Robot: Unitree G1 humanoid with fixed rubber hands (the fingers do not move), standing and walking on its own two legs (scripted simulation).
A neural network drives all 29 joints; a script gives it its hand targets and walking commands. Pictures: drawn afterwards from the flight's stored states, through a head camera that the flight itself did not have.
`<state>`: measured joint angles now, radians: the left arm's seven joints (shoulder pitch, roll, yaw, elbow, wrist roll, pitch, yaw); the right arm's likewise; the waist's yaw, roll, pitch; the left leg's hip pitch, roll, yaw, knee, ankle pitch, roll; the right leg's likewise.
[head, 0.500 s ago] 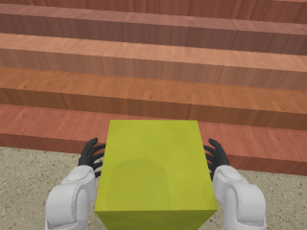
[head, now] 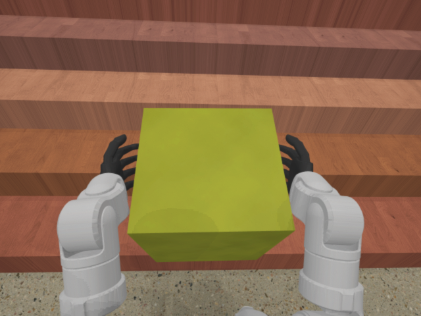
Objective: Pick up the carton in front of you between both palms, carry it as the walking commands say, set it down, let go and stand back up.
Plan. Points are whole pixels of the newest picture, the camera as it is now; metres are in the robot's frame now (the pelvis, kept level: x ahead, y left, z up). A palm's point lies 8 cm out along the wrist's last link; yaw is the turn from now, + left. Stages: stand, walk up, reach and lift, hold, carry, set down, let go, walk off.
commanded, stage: carry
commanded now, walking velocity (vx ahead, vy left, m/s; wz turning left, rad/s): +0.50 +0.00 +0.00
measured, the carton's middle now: (207, 193) +0.32 -0.01 +0.09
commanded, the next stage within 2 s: none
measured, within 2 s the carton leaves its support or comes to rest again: neither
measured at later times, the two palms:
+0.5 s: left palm (144, 80) +0.68 +0.14 +0.11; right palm (251, 79) +0.69 -0.16 +0.11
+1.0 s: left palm out of the picture +0.95 +0.16 +0.24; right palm out of the picture +1.00 -0.14 +0.25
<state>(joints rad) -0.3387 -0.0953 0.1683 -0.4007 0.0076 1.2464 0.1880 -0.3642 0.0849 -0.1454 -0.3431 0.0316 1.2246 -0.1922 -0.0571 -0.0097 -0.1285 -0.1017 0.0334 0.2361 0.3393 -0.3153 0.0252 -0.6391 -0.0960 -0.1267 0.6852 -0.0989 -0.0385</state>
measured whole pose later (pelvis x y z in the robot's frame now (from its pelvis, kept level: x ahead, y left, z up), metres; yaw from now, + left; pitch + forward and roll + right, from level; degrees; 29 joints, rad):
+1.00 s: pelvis +0.63 -0.06 +0.14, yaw +2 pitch +3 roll -2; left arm -0.59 -0.07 0.24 -0.11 -0.05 1.13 0.20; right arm -0.56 0.17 -0.37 -0.19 -0.05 1.13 -0.16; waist 0.19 -0.01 0.09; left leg -0.76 -0.08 -0.09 1.89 -0.24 0.09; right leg -0.46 0.11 -0.15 0.78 -0.39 -0.17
